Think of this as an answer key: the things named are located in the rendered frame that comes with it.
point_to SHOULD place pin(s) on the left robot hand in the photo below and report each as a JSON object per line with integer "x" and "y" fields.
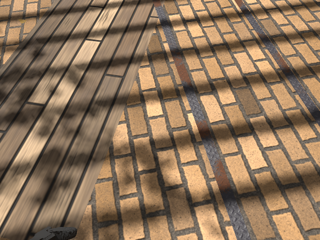
{"x": 59, "y": 233}

